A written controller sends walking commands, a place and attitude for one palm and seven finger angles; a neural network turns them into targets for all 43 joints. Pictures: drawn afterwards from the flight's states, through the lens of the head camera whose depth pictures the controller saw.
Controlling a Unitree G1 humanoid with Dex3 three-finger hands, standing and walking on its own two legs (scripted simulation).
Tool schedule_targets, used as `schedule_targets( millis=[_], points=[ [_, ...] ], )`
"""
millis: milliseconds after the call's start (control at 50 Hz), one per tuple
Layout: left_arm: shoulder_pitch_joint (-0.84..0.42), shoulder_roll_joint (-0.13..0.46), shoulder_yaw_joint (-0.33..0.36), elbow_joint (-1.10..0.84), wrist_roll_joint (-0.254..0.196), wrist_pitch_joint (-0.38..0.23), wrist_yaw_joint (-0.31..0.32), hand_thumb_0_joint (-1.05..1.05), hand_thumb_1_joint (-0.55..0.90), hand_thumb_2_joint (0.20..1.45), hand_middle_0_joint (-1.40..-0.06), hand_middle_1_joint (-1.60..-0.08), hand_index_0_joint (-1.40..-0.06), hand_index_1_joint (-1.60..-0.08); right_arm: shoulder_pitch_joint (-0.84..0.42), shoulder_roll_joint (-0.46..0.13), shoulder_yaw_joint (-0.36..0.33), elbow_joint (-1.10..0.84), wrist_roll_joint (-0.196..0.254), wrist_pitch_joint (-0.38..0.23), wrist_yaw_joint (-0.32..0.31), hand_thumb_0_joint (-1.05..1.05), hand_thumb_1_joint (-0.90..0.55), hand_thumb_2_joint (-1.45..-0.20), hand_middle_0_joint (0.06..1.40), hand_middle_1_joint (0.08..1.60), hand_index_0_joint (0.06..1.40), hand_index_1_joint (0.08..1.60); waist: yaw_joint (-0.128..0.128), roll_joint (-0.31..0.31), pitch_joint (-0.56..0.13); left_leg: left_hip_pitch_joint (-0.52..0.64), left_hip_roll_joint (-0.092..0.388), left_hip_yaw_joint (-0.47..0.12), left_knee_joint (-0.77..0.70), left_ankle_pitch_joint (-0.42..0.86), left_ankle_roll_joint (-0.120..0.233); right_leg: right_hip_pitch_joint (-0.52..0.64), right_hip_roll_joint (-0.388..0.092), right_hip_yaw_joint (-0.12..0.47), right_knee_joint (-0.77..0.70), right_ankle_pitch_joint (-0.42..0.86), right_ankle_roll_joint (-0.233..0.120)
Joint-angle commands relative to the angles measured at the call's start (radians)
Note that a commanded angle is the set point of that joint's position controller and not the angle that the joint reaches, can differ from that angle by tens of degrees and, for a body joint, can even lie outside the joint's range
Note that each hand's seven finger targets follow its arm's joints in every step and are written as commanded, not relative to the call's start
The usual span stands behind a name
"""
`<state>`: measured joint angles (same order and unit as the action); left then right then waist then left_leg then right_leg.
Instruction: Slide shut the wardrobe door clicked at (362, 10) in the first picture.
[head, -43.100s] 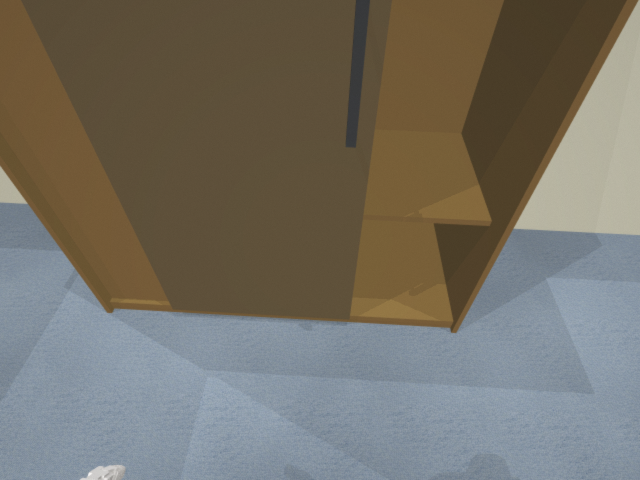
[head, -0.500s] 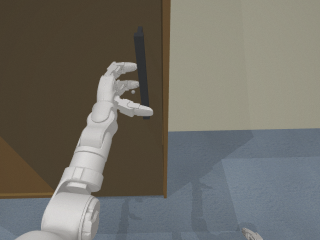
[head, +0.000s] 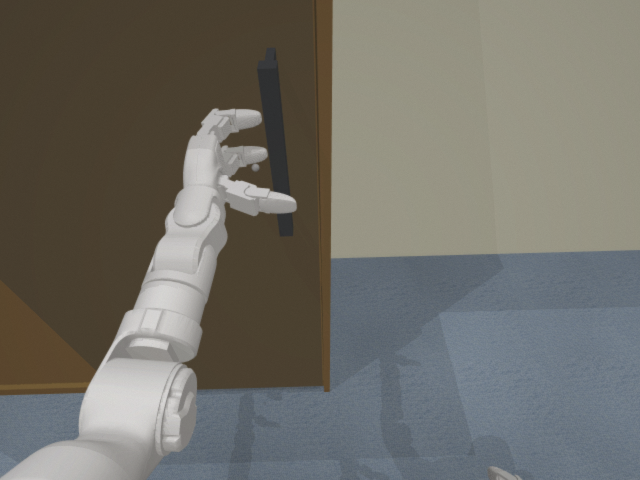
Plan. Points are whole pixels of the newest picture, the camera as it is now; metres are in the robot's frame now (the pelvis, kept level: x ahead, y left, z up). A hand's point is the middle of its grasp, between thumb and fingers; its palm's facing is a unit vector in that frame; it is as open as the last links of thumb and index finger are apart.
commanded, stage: feel for the door with the fingertips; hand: left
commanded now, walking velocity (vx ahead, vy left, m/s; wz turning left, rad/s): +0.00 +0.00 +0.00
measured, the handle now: (279, 154) +0.49 +0.06 +0.17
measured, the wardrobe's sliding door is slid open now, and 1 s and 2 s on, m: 0.00 0.00 0.00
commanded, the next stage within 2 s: slide the fingers in behind the handle in 0.16 s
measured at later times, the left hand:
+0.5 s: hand (253, 171) +0.44 +0.09 +0.18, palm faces +0.02 -1.00 +0.02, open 14.0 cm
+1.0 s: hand (272, 173) +0.43 +0.07 +0.18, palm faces +0.01 -1.00 +0.01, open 14.0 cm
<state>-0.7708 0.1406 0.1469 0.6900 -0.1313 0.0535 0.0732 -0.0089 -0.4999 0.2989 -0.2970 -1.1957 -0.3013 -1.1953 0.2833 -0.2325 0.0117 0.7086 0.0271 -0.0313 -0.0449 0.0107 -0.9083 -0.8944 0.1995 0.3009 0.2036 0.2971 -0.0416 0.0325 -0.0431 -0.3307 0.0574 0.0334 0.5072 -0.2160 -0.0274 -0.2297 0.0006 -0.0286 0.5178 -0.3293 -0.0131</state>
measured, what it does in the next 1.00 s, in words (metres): stands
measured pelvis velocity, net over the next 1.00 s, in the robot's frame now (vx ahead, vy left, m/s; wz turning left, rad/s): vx -0.01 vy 0.00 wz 0.00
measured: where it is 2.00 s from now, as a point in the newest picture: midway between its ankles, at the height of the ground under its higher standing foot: outside the picture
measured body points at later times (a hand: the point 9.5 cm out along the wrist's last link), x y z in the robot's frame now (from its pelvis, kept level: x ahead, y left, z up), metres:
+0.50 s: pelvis +0.00 +0.01 +0.00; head +0.00 +0.00 +0.45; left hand +0.43 +0.15 +0.18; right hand +0.10 -0.24 -0.12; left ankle +0.03 +0.14 -0.73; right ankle -0.04 -0.11 -0.73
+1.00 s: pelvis -0.01 +0.00 +0.00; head -0.01 -0.01 +0.45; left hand +0.42 +0.12 +0.19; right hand +0.12 -0.23 -0.11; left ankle +0.03 +0.14 -0.73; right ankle -0.04 -0.11 -0.73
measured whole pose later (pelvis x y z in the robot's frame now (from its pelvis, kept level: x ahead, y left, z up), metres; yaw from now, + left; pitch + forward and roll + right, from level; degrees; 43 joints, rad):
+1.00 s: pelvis -0.01 +0.00 +0.00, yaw +0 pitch +1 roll +0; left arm -0.77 0.08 0.09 0.66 -0.12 0.10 0.14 -0.01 -0.50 0.30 -0.30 -1.20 -0.30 -1.20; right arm 0.25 -0.21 0.03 0.69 0.02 -0.02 -0.04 0.01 -0.91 -0.89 0.20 0.30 0.20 0.30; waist -0.04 0.03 -0.04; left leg -0.32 0.05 0.03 0.50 -0.21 -0.02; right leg -0.22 0.00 -0.03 0.51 -0.32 -0.01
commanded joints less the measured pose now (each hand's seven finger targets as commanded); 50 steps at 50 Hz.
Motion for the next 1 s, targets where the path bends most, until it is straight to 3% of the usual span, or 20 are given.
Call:
schedule_targets(
  millis=[0, 20, 160, 260, 280, 300, 340, 400, 480, 520, 580, 600, 660, 720, 760, 780, 840, 920, 960, 980],
  points=[
    [-0.493, 0.148, 0.019, -0.229, 0.007, -0.087, -0.007, 0.000, -0.500, 0.300, -0.300, -1.200, -0.300, -1.200, -0.032, -0.112, -0.040, -0.127, 0.006, -0.043, -0.003, 0.000, -0.900, -0.900, 0.200, 0.300, 0.200, 0.300, -0.001, -0.081, -0.311, 0.226, -0.062, 0.011, 0.003, 0.242, 0.073, -0.004, 0.031, -0.003, -0.070, 0.442, 0.007],
    [-0.487, 0.181, 0.048, -0.224, 0.005, -0.086, -0.007, 0.000, -0.500, 0.300, -0.300, -1.200, -0.300, -1.200, -0.029, -0.115, -0.042, -0.126, 0.006, -0.041, -0.003, 0.000, -0.900, -0.900, 0.200, 0.300, 0.200, 0.300, 0.007, -0.082, -0.315, 0.220, -0.062, 0.012, 0.003, 0.241, 0.072, 0.003, 0.030, 0.000, -0.070, 0.444, 0.007],
    [-0.508, 0.137, 0.008, -0.255, 0.002, -0.083, -0.015, 0.000, -0.500, 0.300, -0.300, -1.200, -0.300, -1.200, -0.028, -0.115, -0.046, -0.131, 0.009, -0.043, 0.000, 0.000, -0.900, -0.900, 0.200, 0.300, 0.200, 0.300, -0.006, -0.069, -0.309, 0.236, -0.060, 0.012, 0.001, 0.237, 0.071, -0.017, 0.035, -0.004, -0.075, 0.428, 0.007],
    [-0.524, 0.141, 0.015, -0.222, 0.002, -0.070, -0.012, 0.000, -0.500, 0.300, -0.300, -1.200, -0.300, -1.200, -0.023, -0.117, -0.045, -0.122, 0.007, -0.039, -0.002, 0.000, -0.900, -0.900, 0.200, 0.300, 0.200, 0.300, -0.014, -0.082, -0.290, 0.230, -0.058, 0.008, 0.002, 0.223, 0.072, -0.035, 0.035, -0.006, -0.080, 0.406, 0.007],
    [-0.493, 0.159, 0.032, -0.213, 0.002, -0.071, -0.008, 0.000, -0.500, 0.300, -0.300, -1.200, -0.300, -1.200, -0.019, -0.120, -0.045, -0.123, 0.006, -0.036, -0.003, 0.000, -0.900, -0.900, 0.200, 0.300, 0.200, 0.300, -0.001, -0.085, -0.294, 0.223, -0.057, 0.008, -0.001, 0.222, 0.070, -0.019, 0.035, -0.007, -0.080, 0.396, 0.005],
    [-0.492, 0.128, 0.007, -0.223, 0.002, -0.071, -0.010, 0.000, -0.500, 0.300, -0.300, -1.200, -0.300, -1.200, -0.029, -0.116, -0.042, -0.129, 0.008, -0.038, 0.000, 0.000, -0.900, -0.900, 0.200, 0.300, 0.200, 0.300, -0.003, -0.064, -0.296, 0.226, -0.059, 0.006, -0.005, 0.220, 0.069, -0.025, 0.034, -0.007, -0.076, 0.394, 0.004],
    [-0.491, 0.142, 0.022, -0.229, 0.003, -0.073, -0.005, 0.000, -0.500, 0.300, -0.300, -1.200, -0.300, -1.200, -0.029, -0.114, -0.042, -0.129, 0.007, -0.038, 0.000, 0.000, -0.900, -0.900, 0.200, 0.300, 0.200, 0.300, 0.000, -0.072, -0.303, 0.233, -0.056, 0.006, -0.003, 0.221, 0.068, -0.027, 0.035, -0.008, -0.076, 0.389, 0.004],
    [-0.471, 0.103, -0.011, -0.255, 0.003, -0.077, -0.004, 0.000, -0.500, 0.300, -0.300, -1.200, -0.300, -1.200, -0.037, -0.111, -0.041, -0.140, 0.008, -0.041, 0.004, 0.000, -0.900, -0.900, 0.200, 0.300, 0.200, 0.300, -0.001, -0.061, -0.305, 0.244, -0.054, 0.004, -0.003, 0.227, 0.068, -0.032, 0.037, -0.011, -0.074, 0.387, 0.002],
    [-0.470, 0.152, 0.027, -0.275, 0.004, -0.070, 0.006, 0.000, -0.500, 0.300, -0.300, -1.200, -0.300, -1.200, -0.044, -0.116, -0.040, -0.142, 0.007, -0.036, -0.002, 0.000, -0.900, -0.900, 0.200, 0.300, 0.200, 0.300, 0.007, -0.089, -0.300, 0.233, -0.053, 0.003, -0.011, 0.200, 0.069, -0.017, 0.035, -0.008, -0.084, 0.355, 0.004],
    [-0.477, 0.113, -0.005, -0.313, 0.010, -0.067, 0.008, 0.000, -0.500, 0.300, -0.300, -1.200, -0.300, -1.200, -0.058, -0.105, -0.037, -0.149, 0.007, -0.038, 0.000, 0.000, -0.900, -0.900, 0.200, 0.300, 0.200, 0.300, 0.006, -0.039, -0.309, 0.254, -0.053, 0.005, -0.008, 0.226, 0.067, -0.023, 0.035, -0.008, -0.077, 0.380, 0.000],
    [-0.424, 0.058, -0.046, -0.351, 0.004, -0.060, 0.007, 0.000, -0.500, 0.300, -0.300, -1.200, -0.300, -1.200, -0.061, -0.103, -0.040, -0.157, 0.009, -0.043, 0.006, 0.000, -0.900, -0.900, 0.200, 0.300, 0.200, 0.300, 0.009, -0.067, -0.326, 0.272, -0.050, 0.000, -0.006, 0.249, 0.063, -0.009, 0.039, -0.020, -0.073, 0.391, -0.002],
    [-0.404, 0.047, -0.052, -0.357, 0.002, -0.053, 0.007, 0.000, -0.500, 0.300, -0.300, -1.200, -0.300, -1.200, -0.071, -0.102, -0.040, -0.160, 0.010, -0.044, 0.007, 0.000, -0.900, -0.900, 0.200, 0.300, 0.200, 0.300, 0.011, -0.048, -0.312, 0.272, -0.050, 0.002, -0.008, 0.247, 0.063, -0.021, 0.039, -0.017, -0.075, 0.392, -0.002],
    [-0.437, 0.070, -0.037, -0.350, 0.002, -0.024, 0.022, 0.000, -0.500, 0.300, -0.300, -1.200, -0.300, -1.200, -0.077, -0.105, -0.036, -0.151, 0.009, -0.038, 0.001, 0.000, -0.900, -0.900, 0.200, 0.300, 0.200, 0.300, 0.002, -0.095, -0.272, 0.249, -0.050, -0.002, -0.017, 0.200, 0.065, -0.034, 0.038, -0.015, -0.090, 0.349, 0.004],
    [-0.475, 0.050, -0.058, -0.355, 0.010, -0.011, 0.039, 0.000, -0.500, 0.300, -0.300, -1.200, -0.300, -1.200, -0.089, -0.098, -0.030, -0.147, 0.008, -0.031, -0.003, 0.000, -0.900, -0.900, 0.200, 0.300, 0.200, 0.300, -0.006, -0.059, -0.248, 0.249, -0.054, -0.003, -0.022, 0.165, 0.064, -0.053, 0.035, -0.012, -0.102, 0.302, 0.003],
    [-0.483, 0.037, -0.063, -0.351, 0.011, -0.011, 0.048, 0.000, -0.500, 0.300, -0.300, -1.200, -0.300, -1.200, -0.090, -0.095, -0.030, -0.146, 0.004, -0.032, -0.005, 0.000, -0.900, -0.900, 0.200, 0.300, 0.200, 0.300, -0.005, -0.062, -0.265, 0.256, -0.054, -0.007, -0.023, 0.164, 0.063, -0.053, 0.036, -0.011, -0.101, 0.294, 0.002],
    [-0.479, 0.046, -0.054, -0.338, 0.008, -0.012, 0.052, 0.000, -0.500, 0.300, -0.300, -1.200, -0.300, -1.200, -0.084, -0.098, -0.031, -0.142, 0.002, -0.030, -0.007, 0.000, -0.900, -0.900, 0.200, 0.300, 0.200, 0.300, -0.006, -0.097, -0.267, 0.253, -0.051, -0.009, -0.024, 0.165, 0.064, -0.042, 0.036, -0.013, -0.104, 0.292, 0.003],
    [-0.494, 0.038, -0.054, -0.307, 0.010, -0.016, 0.056, 0.000, -0.500, 0.300, -0.300, -1.200, -0.300, -1.200, -0.086, -0.093, -0.027, -0.138, 0.001, -0.029, -0.007, 0.000, -0.900, -0.900, 0.200, 0.300, 0.200, 0.300, -0.005, -0.078, -0.258, 0.243, -0.055, -0.006, -0.025, 0.162, 0.063, -0.047, 0.033, -0.010, -0.101, 0.300, 0.003],
    [-0.510, 0.083, -0.017, -0.249, 0.016, -0.023, 0.064, 0.000, -0.500, 0.300, -0.300, -1.200, -0.300, -1.200, -0.076, -0.097, -0.026, -0.132, -0.003, -0.022, -0.010, 0.000, -0.900, -0.900, 0.200, 0.300, 0.200, 0.300, -0.002, -0.104, -0.258, 0.214, -0.057, -0.005, -0.027, 0.146, 0.064, -0.033, 0.029, -0.004, -0.103, 0.291, 0.005],
    [-0.527, 0.038, -0.054, -0.239, 0.024, -0.030, 0.064, 0.000, -0.500, 0.300, -0.300, -1.200, -0.300, -1.200, -0.076, -0.091, -0.026, -0.132, -0.002, -0.023, -0.008, 0.000, -0.900, -0.900, 0.200, 0.300, 0.200, 0.300, -0.013, -0.065, -0.251, 0.222, -0.057, -0.001, -0.023, 0.144, 0.063, -0.053, 0.030, -0.006, -0.101, 0.288, 0.004],
    [-0.527, 0.036, -0.053, -0.234, 0.023, -0.036, 0.066, 0.000, -0.500, 0.300, -0.300, -1.200, -0.300, -1.200, -0.064, -0.093, -0.029, -0.130, -0.004, -0.024, -0.006, 0.000, -0.900, -0.900, 0.200, 0.300, 0.200, 0.300, -0.015, -0.086, -0.260, 0.225, -0.057, -0.002, -0.021, 0.148, 0.064, -0.047, 0.030, -0.008, -0.103, 0.291, 0.006]
  ],
)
